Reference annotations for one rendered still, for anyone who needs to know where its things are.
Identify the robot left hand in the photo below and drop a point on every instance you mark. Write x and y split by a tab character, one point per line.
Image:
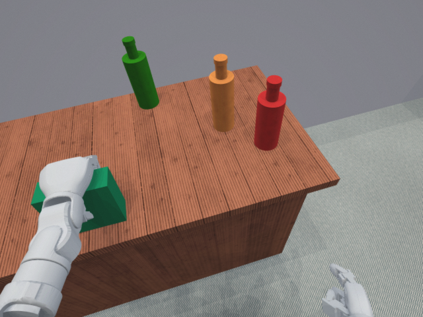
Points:
70	175

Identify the table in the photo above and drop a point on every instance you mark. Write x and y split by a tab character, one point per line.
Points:
198	201

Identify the sponge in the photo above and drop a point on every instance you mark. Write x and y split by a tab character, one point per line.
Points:
102	198

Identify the robot left forearm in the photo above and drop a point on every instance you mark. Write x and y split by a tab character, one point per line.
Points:
35	290

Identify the robot right hand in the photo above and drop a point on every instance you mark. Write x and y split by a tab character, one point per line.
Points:
353	300

